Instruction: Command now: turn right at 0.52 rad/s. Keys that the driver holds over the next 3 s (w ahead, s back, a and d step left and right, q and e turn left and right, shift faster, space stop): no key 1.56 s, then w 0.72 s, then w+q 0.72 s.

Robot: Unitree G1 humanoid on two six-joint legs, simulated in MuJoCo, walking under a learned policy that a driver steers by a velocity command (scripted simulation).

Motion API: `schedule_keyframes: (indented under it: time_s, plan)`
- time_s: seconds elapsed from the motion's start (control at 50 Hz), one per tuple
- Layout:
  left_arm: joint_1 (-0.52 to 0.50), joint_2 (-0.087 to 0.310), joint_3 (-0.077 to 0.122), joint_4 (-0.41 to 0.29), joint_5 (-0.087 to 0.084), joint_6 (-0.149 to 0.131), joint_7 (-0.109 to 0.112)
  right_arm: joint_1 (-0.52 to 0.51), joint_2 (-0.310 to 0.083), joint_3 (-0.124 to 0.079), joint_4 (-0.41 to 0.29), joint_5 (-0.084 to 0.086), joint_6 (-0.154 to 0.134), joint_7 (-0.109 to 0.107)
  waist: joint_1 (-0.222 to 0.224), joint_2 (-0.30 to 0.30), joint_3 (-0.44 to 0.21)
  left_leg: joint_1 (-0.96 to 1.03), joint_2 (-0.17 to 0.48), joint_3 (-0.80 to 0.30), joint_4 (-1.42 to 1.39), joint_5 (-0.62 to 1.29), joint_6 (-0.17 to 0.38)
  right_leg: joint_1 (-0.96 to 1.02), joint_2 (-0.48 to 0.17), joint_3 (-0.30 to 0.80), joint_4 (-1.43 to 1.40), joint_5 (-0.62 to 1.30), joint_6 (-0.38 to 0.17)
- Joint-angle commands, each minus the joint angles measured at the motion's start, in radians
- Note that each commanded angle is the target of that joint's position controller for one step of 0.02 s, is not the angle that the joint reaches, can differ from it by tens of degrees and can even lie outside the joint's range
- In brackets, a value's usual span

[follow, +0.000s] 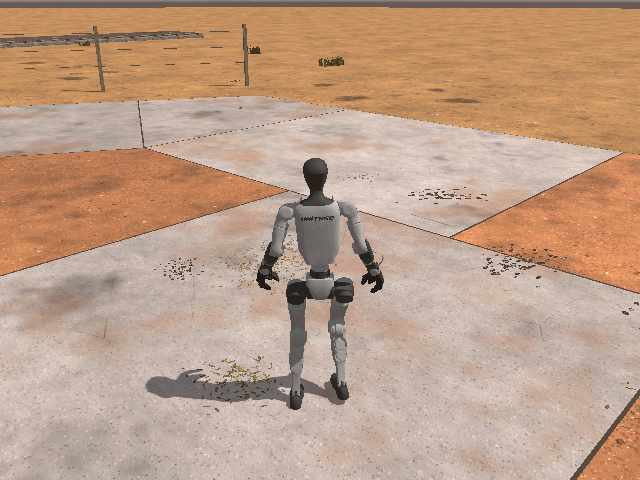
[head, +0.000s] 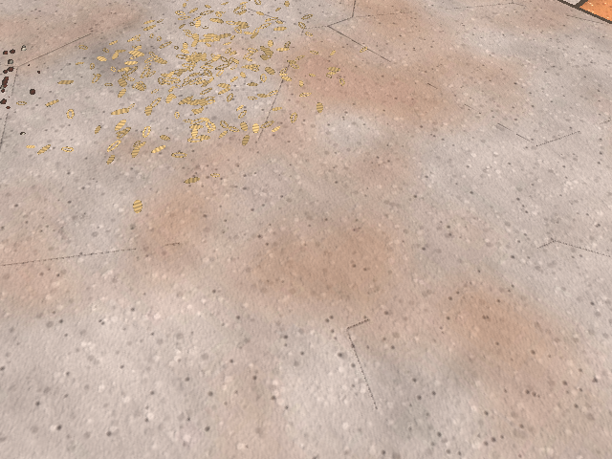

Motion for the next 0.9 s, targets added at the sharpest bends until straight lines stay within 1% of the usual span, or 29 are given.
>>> schedule_keyframes:
  time_s: [0.02,0.04,0.06,0.1,0.12,0.16,0.18,0.22,0.24,0.26,0.28,0.3,0.32,0.34,0.36,0.38,0.4,0.42,0.44,0.5,0.6,0.74,0.9]
  plan:
    - [0.084,0.130,0.049,-0.024,0.002,-0.003,0.006,-0.098,-0.121,-0.030,-0.107,0.015,-0.015,-0.013,0.040,0.154,-0.071,0.138,0.274,-0.238,-0.192,0.260,0.173,-0.115,-0.057,-0.022,0.353,-0.038,0.053]
    - [0.084,0.102,0.040,-0.022,0.004,0.004,0.007,-0.089,-0.114,-0.024,-0.103,0.025,-0.013,-0.013,0.026,0.154,-0.060,0.147,0.263,-0.203,-0.182,0.323,0.177,-0.131,-0.057,-0.023,0.401,-0.016,0.069]
    - [0.072,0.077,0.032,-0.028,0.000,0.007,0.005,-0.074,-0.116,-0.022,-0.098,0.025,-0.008,-0.014,0.019,0.155,-0.054,0.142,0.242,-0.158,-0.181,0.369,0.184,-0.120,-0.056,-0.041,0.398,-0.003,0.079]
    - [0.018,0.051,0.018,-0.052,-0.007,0.004,0.005,-0.034,-0.121,-0.024,-0.087,0.020,0.000,-0.014,-0.011,0.187,-0.061,0.203,0.229,-0.121,-0.174,0.401,0.200,-0.118,-0.065,-0.070,0.294,0.012,0.094]
    - [-0.004,0.041,0.012,-0.062,-0.006,0.002,0.005,-0.020,-0.126,-0.026,-0.082,0.021,0.004,-0.015,-0.025,0.201,-0.072,0.234,0.233,-0.117,-0.165,0.409,0.206,-0.102,-0.077,-0.076,0.224,0.009,0.099]
    - [-0.023,0.019,-0.003,-0.072,0.001,0.000,-0.002,-0.025,-0.143,-0.031,-0.078,0.026,0.010,-0.013,-0.032,0.230,-0.096,0.232,0.240,-0.099,-0.154,0.410,0.208,0.005,-0.107,-0.108,0.069,-0.017,0.096]
    - [-0.031,0.014,-0.008,-0.076,0.001,-0.001,-0.005,-0.026,-0.153,-0.034,-0.075,0.029,0.013,-0.010,-0.038,0.246,-0.099,0.216,0.247,-0.097,-0.153,0.418,0.213,0.063,-0.115,-0.130,-0.003,-0.029,0.090]
    - [-0.022,0.032,-0.004,-0.069,-0.002,-0.001,-0.010,-0.012,-0.164,-0.036,-0.064,0.038,0.016,-0.003,-0.043,0.262,-0.099,0.207,0.256,-0.110,-0.140,0.425,0.219,0.144,-0.111,-0.164,-0.135,0.000,0.077]
    - [0.001,0.034,-0.003,-0.057,-0.002,-0.001,-0.013,-0.017,-0.162,-0.033,-0.059,0.046,0.017,0.000,-0.029,0.254,-0.094,0.197,0.250,-0.107,-0.122,0.420,0.210,0.194,-0.107,-0.177,-0.244,0.072,0.062]
    - [0.037,0.026,-0.003,-0.037,0.001,-0.003,-0.015,-0.025,-0.152,-0.028,-0.053,0.056,0.018,0.001,-0.005,0.240,-0.085,0.169,0.237,-0.095,-0.100,0.409,0.189,0.273,-0.100,-0.192,-0.402,0.197,0.037]
    - [0.044,0.040,-0.002,-0.032,0.008,-0.004,-0.014,0.018,-0.134,-0.021,-0.033,0.062,0.011,0.003,-0.004,0.212,-0.079,0.122,0.218,-0.084,-0.087,0.358,0.140,0.364,-0.112,-0.162,-0.516,0.313,0.007]
    - [0.059,0.088,0.003,-0.041,0.015,-0.004,-0.007,0.050,-0.102,-0.008,-0.030,0.038,-0.001,0.009,-0.022,0.110,-0.128,0.043,0.172,-0.042,-0.023,0.215,0.064,0.503,-0.220,-0.033,-0.495,0.499,-0.028]
    - [0.018,0.152,0.012,-0.047,0.028,0.002,0.001,0.079,-0.044,0.012,-0.042,0.001,-0.020,0.022,-0.081,-0.125,-0.140,-0.052,0.076,0.057,0.030,-0.046,-0.014,0.525,-0.357,0.094,-0.423,0.693,-0.117]
    - [-0.015,0.062,-0.010,-0.048,0.036,-0.006,-0.008,0.007,-0.061,0.013,-0.048,-0.001,-0.022,0.016,-0.034,-0.138,-0.136,0.020,0.079,0.042,-0.007,-0.109,-0.048,0.396,-0.373,0.105,-0.441,0.564,-0.185]
    - [-0.043,0.026,-0.021,-0.047,0.041,-0.016,-0.016,-0.025,-0.087,0.007,-0.045,0.006,-0.020,0.015,-0.035,-0.099,-0.104,0.055,0.078,0.044,-0.029,-0.026,-0.055,0.367,-0.317,0.068,-0.450,0.434,-0.157]
    - [-0.042,0.023,-0.021,-0.036,0.043,-0.024,-0.017,-0.040,-0.084,0.008,-0.038,0.008,-0.017,0.013,-0.025,-0.097,-0.096,0.075,0.074,0.051,-0.040,0.044,-0.058,0.355,-0.272,0.036,-0.446,0.348,-0.116]
    - [-0.032,0.033,-0.021,-0.035,0.039,-0.031,-0.020,-0.038,-0.103,0.003,-0.027,0.010,-0.010,0.010,-0.012,-0.088,-0.065,0.082,0.073,0.052,-0.039,0.073,-0.059,0.327,-0.251,0.022,-0.452,0.325,-0.094]
    - [-0.026,0.039,-0.022,-0.025,0.036,-0.038,-0.021,-0.028,-0.107,0.001,-0.024,0.012,-0.005,0.008,-0.019,-0.079,-0.045,0.094,0.076,0.047,-0.050,0.089,-0.058,0.307,-0.246,0.021,-0.452,0.322,-0.083]
    - [-0.015,0.036,-0.025,-0.017,0.033,-0.041,-0.020,-0.021,-0.100,0.003,-0.017,0.014,-0.005,0.008,-0.021,-0.065,-0.033,0.108,0.076,0.047,-0.058,0.096,-0.056,0.294,-0.237,0.014,-0.451,0.316,-0.076]
    - [-0.011,0.024,-0.030,-0.005,0.030,-0.041,-0.017,0.001,-0.091,0.004,0.013,0.016,-0.006,0.006,-0.021,-0.031,-0.023,0.126,0.076,0.049,-0.072,0.107,-0.055,0.288,-0.225,0.004,-0.447,0.305,-0.072]
    - [-0.013,0.016,-0.033,0.019,0.028,-0.042,-0.014,0.012,-0.090,0.002,0.053,0.019,-0.006,-0.002,-0.023,0.009,-0.019,0.147,0.080,0.051,-0.086,0.118,-0.061,0.286,-0.209,-0.009,-0.445,0.302,-0.068]
    - [0.003,0.009,-0.031,0.076,0.024,-0.045,-0.011,0.021,-0.094,0.000,0.107,0.024,-0.004,-0.013,-0.023,0.028,-0.025,0.165,0.083,0.055,-0.090,0.135,-0.061,0.297,-0.188,-0.037,-0.434,0.334,-0.060]
    - [0.030,0.010,-0.030,0.158,0.019,-0.044,-0.002,0.031,-0.089,0.001,0.172,0.029,0.001,-0.020,-0.021,0.032,-0.012,0.167,0.078,0.063,-0.096,0.138,-0.054,0.303,-0.170,-0.063,-0.428,0.347,-0.048]
Next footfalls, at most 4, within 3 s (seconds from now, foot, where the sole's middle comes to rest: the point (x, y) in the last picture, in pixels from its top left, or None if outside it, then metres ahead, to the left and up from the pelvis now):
0.30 right None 0.02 -0.14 -0.77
2.28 right None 0.44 -0.16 -0.77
2.82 left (267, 342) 0.75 0.09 -0.77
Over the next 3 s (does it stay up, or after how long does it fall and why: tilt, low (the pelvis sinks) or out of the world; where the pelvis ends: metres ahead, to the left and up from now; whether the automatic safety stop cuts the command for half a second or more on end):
stays up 0.68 0.02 0.00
